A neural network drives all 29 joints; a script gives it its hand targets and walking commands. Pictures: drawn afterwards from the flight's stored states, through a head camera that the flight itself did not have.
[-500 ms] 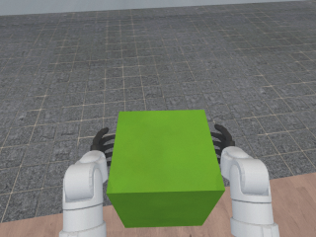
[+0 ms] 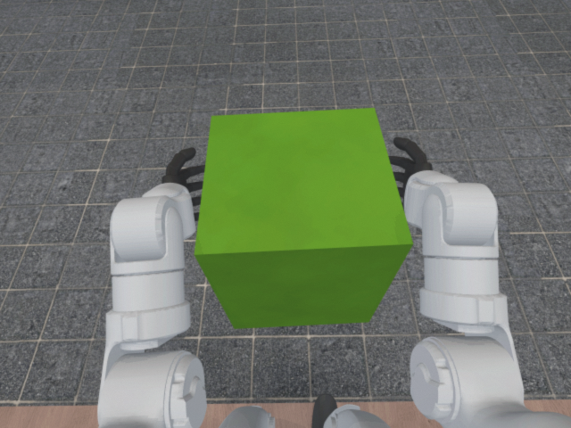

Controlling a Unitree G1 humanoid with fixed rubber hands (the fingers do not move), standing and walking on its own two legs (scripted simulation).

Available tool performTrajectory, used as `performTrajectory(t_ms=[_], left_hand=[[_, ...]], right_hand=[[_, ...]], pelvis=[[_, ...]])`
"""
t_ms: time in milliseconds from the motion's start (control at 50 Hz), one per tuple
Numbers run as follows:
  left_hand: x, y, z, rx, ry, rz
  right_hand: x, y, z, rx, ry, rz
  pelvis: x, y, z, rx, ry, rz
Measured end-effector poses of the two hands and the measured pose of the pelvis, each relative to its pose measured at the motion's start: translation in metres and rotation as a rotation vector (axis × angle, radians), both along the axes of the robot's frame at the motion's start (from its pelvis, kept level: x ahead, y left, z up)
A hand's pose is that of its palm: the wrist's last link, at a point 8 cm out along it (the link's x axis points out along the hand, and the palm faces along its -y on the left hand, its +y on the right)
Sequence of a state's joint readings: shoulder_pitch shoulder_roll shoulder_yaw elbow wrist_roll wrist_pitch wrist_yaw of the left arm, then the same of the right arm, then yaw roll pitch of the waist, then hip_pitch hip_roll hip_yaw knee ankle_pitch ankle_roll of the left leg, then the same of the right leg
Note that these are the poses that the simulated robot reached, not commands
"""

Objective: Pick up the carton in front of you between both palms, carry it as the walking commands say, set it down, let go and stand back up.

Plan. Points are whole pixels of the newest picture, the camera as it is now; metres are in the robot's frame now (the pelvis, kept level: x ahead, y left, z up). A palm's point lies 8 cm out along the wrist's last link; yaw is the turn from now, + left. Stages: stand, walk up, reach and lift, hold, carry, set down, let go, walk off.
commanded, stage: carry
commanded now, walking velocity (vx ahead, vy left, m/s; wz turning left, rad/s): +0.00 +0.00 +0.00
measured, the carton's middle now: (297, 228) +0.38 +0.02 +0.02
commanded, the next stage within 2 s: none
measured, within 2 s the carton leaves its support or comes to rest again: neither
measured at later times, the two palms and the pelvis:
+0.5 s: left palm (194, 83) +0.57 +0.17 +0.13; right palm (404, 82) +0.56 -0.13 +0.13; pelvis +0.19 +0.03 +0.01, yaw -2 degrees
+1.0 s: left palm (219, 44) +0.82 +0.18 +0.02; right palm (363, 45) +0.81 -0.12 +0.02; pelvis +0.43 +0.06 -0.10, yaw +0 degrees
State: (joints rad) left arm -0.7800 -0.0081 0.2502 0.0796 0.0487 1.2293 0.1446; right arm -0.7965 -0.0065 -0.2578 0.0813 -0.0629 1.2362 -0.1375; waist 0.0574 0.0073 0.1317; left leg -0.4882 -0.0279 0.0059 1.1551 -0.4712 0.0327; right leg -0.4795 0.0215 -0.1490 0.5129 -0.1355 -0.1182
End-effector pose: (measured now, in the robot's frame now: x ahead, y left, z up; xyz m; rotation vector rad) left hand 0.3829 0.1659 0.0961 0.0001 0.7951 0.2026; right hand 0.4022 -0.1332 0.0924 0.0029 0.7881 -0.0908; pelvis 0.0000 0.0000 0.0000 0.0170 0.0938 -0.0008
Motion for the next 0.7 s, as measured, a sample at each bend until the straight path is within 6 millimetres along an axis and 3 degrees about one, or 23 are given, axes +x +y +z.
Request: performTrajectory(t_ms=[100,220,300,460,560,640,700], left_hand=[[0.038,-0.001,-0.003,-0.039,-0.049,0.025],[0.089,-0.006,-0.005,-0.082,-0.117,-0.026],[0.109,-0.007,-0.009,-0.075,-0.069,-0.046],[0.17,-0.006,0.029,-0.036,-0.127,-0.071],[0.203,0.018,0.025,-0.036,-0.122,-0.043],[0.229,0.044,0.006,-0.065,-0.088,-0.028],[0.256,0.05,-0.008,-0.07,-0.056,-0.037]], right_hand=[[0.034,-0.001,-0.002,0.039,-0.043,-0.052],[0.065,-0.007,0.002,0.019,-0.114,-0.118],[0.082,-0.008,-0.001,0.001,-0.067,-0.12],[0.14,-0.007,0.029,-0.004,-0.126,-0.103],[0.189,0.017,0.036,-0.028,-0.121,-0.05],[0.228,0.045,0.024,-0.041,-0.086,-0.009],[0.25,0.051,0.008,-0.057,-0.053,-0.008]], pelvis=[[0.037,0.002,0.007,-0.001,0.02,-0.007],[0.085,0.015,-0.002,-0.018,0.018,-0.019],[0.112,0.018,0.006,0.012,0.008,-0.014],[0.171,0.025,0.014,-0.028,0.021,-0.031],[0.212,0.029,0.002,-0.045,0.031,-0.03],[0.252,0.036,-0.013,-0.055,0.003,-0.024],[0.282,0.041,-0.019,-0.032,-0.022,-0.016]])
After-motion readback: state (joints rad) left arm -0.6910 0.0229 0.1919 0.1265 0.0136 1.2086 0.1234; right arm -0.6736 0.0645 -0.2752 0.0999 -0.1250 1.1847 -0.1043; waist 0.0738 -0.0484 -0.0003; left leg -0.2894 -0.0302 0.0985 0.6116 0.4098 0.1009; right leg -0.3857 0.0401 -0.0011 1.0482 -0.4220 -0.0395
